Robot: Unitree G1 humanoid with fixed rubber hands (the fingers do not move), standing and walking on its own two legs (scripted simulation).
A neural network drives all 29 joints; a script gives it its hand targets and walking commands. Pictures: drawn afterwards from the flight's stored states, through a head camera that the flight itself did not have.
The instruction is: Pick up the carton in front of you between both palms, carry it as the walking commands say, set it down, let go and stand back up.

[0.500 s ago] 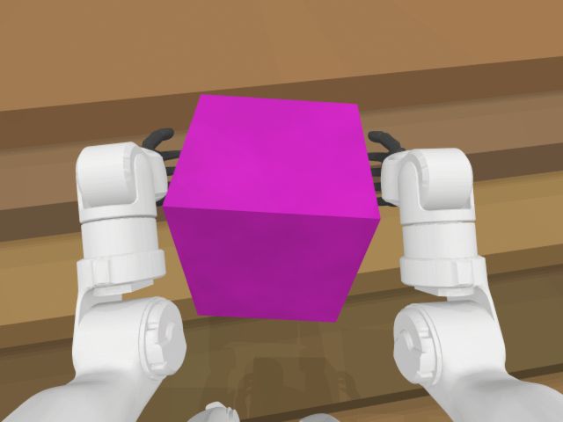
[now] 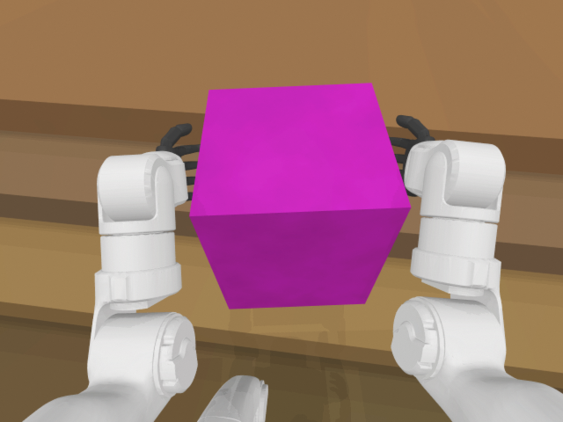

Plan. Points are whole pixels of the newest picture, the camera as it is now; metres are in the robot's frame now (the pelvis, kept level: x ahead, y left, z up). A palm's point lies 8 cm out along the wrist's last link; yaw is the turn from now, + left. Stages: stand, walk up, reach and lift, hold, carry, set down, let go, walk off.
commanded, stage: carry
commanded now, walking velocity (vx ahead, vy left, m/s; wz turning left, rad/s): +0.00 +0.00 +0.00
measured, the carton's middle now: (293, 206) +0.40 +0.03 +0.09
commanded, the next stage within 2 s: none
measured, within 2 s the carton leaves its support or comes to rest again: neither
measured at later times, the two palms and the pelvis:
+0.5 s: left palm (190, 106) +0.49 +0.18 +0.18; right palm (407, 138) +0.45 -0.11 +0.17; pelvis +0.13 +0.09 +0.12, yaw -3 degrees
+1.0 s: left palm (144, 32) +0.52 +0.23 +0.27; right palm (381, 36) +0.53 -0.07 +0.26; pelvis +0.19 +0.07 +0.13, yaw +1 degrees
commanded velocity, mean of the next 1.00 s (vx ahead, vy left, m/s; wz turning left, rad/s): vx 0.00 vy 0.00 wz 0.00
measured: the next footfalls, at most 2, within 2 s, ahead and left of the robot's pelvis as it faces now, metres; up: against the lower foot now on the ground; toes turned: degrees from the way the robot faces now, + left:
left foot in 0.18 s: +0.19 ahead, +0.16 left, +0.14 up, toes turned +3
right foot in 0.58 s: +0.28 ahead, -0.01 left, +0.14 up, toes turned -4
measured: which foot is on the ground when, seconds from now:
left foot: up 0.00-0.16, down 0.18-1.00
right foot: down 0.00-0.22, up 0.24-0.56, down 0.58-1.00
